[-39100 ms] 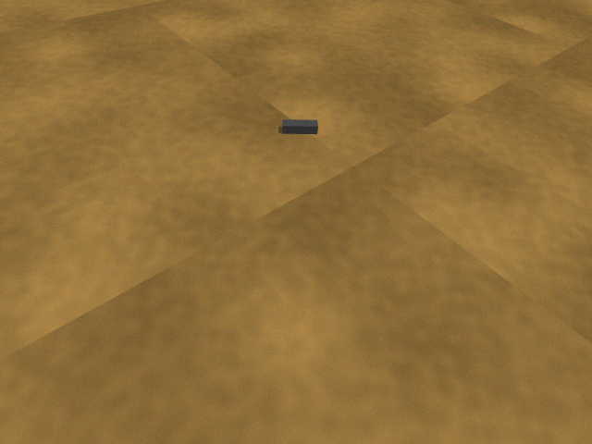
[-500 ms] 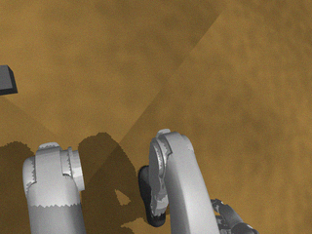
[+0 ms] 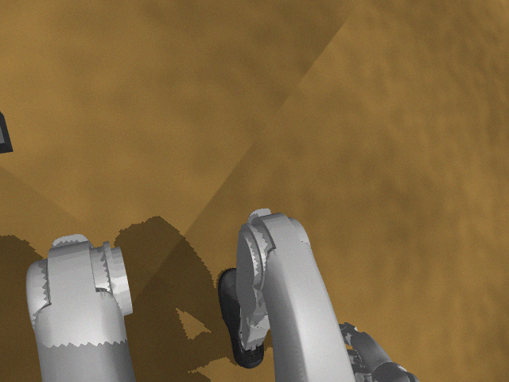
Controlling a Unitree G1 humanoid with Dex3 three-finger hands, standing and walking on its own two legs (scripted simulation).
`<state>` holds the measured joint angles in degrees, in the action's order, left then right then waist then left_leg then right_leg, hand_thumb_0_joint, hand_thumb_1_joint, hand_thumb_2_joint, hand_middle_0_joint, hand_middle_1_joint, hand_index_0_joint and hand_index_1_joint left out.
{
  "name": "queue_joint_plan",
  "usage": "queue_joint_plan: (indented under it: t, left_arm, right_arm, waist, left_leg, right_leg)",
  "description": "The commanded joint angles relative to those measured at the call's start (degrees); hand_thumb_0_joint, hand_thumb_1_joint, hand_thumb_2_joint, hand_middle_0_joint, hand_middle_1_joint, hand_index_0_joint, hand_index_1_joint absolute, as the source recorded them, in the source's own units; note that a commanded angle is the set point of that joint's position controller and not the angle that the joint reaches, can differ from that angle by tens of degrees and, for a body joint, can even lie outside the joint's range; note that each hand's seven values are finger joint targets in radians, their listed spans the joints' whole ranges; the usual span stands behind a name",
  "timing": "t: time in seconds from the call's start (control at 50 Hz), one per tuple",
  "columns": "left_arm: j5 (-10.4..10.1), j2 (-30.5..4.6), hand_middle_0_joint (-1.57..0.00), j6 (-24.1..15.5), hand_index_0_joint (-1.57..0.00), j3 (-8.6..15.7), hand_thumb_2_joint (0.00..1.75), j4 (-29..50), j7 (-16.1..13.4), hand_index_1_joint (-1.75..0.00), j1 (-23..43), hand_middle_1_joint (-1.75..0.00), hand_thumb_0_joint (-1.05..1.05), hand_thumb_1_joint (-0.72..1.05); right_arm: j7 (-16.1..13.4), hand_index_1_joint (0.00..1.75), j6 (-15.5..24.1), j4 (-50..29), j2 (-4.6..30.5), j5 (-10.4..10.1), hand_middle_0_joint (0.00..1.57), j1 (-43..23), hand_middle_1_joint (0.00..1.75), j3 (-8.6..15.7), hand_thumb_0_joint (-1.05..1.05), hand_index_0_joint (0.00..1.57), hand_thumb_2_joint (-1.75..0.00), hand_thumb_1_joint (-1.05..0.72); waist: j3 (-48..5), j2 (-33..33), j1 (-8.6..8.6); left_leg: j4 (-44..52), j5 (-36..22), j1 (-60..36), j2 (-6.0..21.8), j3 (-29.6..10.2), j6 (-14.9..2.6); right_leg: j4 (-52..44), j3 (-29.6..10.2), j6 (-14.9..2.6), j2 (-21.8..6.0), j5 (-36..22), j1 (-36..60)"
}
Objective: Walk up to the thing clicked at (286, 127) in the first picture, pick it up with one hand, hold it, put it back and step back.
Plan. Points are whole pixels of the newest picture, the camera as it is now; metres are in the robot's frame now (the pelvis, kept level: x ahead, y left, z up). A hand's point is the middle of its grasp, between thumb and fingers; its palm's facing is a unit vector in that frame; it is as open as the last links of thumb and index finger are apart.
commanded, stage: rise first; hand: left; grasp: from above
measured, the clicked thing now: out of the picture +0.47 +0.40 -0.29
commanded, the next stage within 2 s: none
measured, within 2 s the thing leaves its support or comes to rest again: neither
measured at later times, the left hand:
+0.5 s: hand out of the picture +0.41 +0.44 -0.18, palm faces -0.42 -0.17 -0.89, open 14.2 cm
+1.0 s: hand out of the picture +0.41 +0.44 -0.17, palm faces -0.42 -0.17 -0.89, open 14.2 cm
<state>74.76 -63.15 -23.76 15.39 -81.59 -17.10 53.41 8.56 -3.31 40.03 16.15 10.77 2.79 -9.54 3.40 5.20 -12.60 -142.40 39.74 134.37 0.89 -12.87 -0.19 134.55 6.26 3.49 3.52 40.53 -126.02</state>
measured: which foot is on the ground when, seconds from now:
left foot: down 0.00-1.00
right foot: down 0.00-1.00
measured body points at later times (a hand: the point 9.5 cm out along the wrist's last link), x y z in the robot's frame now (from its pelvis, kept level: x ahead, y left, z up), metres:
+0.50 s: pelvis +0.00 +0.00 -0.01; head +0.25 +0.14 +0.34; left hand +0.43 +0.44 -0.13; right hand +0.08 -0.27 -0.08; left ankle +0.07 +0.13 -0.28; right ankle +0.11 -0.13 -0.28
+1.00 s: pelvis +0.00 +0.00 +0.00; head +0.25 +0.14 +0.34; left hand +0.43 +0.45 -0.12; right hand +0.10 -0.26 -0.08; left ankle +0.07 +0.13 -0.28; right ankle +0.11 -0.13 -0.28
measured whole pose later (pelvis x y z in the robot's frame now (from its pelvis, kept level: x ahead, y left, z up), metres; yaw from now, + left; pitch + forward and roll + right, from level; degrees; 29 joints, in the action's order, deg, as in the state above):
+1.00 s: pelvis +0.00 +0.00 +0.00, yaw -1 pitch +29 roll -14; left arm 74.3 -66.6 -23.6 15.1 -83.0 -16.4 54.9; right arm 9.0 -1.5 38.7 16.8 10.4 2.4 -11.8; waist 5.3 5.9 -13.5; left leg -143.2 39.3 134.5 0.8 -13.8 -0.5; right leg 134.4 7.1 3.6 3.7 39.8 -125.6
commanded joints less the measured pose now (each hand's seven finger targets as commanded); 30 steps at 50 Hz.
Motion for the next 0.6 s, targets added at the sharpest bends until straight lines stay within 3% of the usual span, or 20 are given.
queue_joint_plan:
  t: [0.0, 0.04, 0.28, 0.3, 0.38, 0.46, 0.52, 0.58]
  left_arm:
    - [-1.37, -19.56, -0.07, 0.07, -0.06, 2.03, 1.03, 6.37, -2.94, -1.04, 14.38, -1.03, 0.00, -0.58]
    - [-0.57, -20.16, -0.07, 0.15, -0.05, 2.14, 1.04, 6.09, -3.16, -1.03, 14.34, -1.02, 0.00, -0.59]
    - [-0.12, -22.60, -0.07, 0.11, -0.06, 2.15, 1.03, 4.21, -4.00, -1.03, 15.76, -1.03, 0.00, -0.57]
    - [-0.40, -22.69, -0.07, 0.18, -0.06, 2.68, 1.03, 3.79, -4.08, -1.04, 15.03, -1.03, 0.00, -0.57]
    - [-0.35, -22.55, -0.07, -0.16, -0.06, 1.96, 1.04, 3.64, -4.09, -1.04, 15.98, -1.03, 0.00, -0.59]
    - [0.23, -22.64, -0.07, -0.07, -0.06, 1.70, 1.03, 3.43, -4.11, -1.04, 14.74, -1.03, 0.00, -0.58]
    - [-0.45, -24.43, -0.07, 0.36, -0.06, 3.42, 1.04, 5.14, -4.43, -1.04, 15.24, -1.03, 0.00, -0.59]
    - [-0.80, -23.83, -0.07, 0.63, -0.06, 2.94, 1.03, 5.80, -3.94, -1.04, 14.46, -1.03, 0.00, -0.58]
  right_arm:
    - [-1.02, 0.30, -0.02, -0.10, 17.07, 0.21, 0.20, 10.78, 0.30, 4.50, 0.00, 0.20, -0.90, -0.90]
    - [-1.02, 0.30, 0.21, 0.06, 17.13, 0.16, 0.20, 11.19, 0.30, 4.26, 0.00, 0.20, -0.90, -0.90]
    - [-0.96, 0.30, 1.40, -0.63, 17.85, 0.22, 0.20, 10.69, 0.30, 3.25, 0.00, 0.20, -0.90, -0.90]
    - [-0.95, 0.30, 1.40, -0.40, 17.84, 0.34, 0.20, 10.72, 0.30, 3.11, 0.00, 0.20, -0.90, -0.90]
    - [-0.98, 0.30, 1.58, -0.28, 18.18, 0.45, 0.20, 10.61, 0.30, 2.98, 0.00, 0.20, -0.90, -0.90]
    - [-0.87, 0.30, 1.85, -0.13, 18.05, 0.42, 0.20, 10.96, 0.30, 2.71, 0.00, 0.20, -0.90, -0.90]
    - [-0.78, 0.30, 1.95, -0.48, 18.26, 0.55, 0.20, 11.19, 0.30, 2.88, 0.00, 0.20, -0.90, -0.90]
    - [-0.69, 0.30, 2.08, -0.62, 18.24, 0.38, 0.20, 10.70, 0.30, 2.94, 0.00, 0.20, -0.90, -0.90]
  waist:
    - [-37.46, -26.97, -0.37]
    - [-37.48, -27.09, -0.39]
    - [-36.04, -27.65, -1.31]
    - [-35.74, -27.35, -0.74]
    - [-35.93, -28.03, -1.76]
    - [-36.29, -28.44, -1.49]
    - [-38.04, -28.87, -1.11]
    - [-37.08, -30.26, -1.10]
  left_leg:
    - [15.21, -13.31, -34.96, 1.05, 5.35, -1.04]
    - [15.09, -13.27, -35.08, 1.00, 5.55, -1.07]
    - [15.05, -9.72, -32.97, 1.07, 5.24, -0.85]
    - [15.17, -10.08, -33.14, 0.97, 5.35, -0.92]
    - [14.82, -11.58, -34.33, 1.28, 4.48, -0.70]
    - [14.36, -13.16, -34.39, 1.23, 4.87, -0.82]
    - [14.08, -15.07, -35.61, 1.28, 4.95, -0.88]
    - [14.76, -15.31, -36.89, 1.46, 4.33, -0.56]
  right_leg:
    - [-11.01, 5.98, -4.84, 0.94, -13.15, 11.33]
    - [-11.19, 5.89, -4.85, 1.04, -13.14, 11.78]
    - [-10.99, 6.35, -4.89, 1.18, -11.31, 11.48]
    - [-11.03, 6.42, -4.79, 1.09, -11.40, 11.71]
    - [-10.18, 6.82, -4.73, 1.07, -12.36, 10.90]
    - [-10.57, 6.64, -4.70, 1.25, -13.59, 12.11]
    - [-10.38, 6.74, -4.62, 1.25, -14.95, 12.97]
    - [-9.90, 6.78, -4.77, 0.98, -14.68, 11.71]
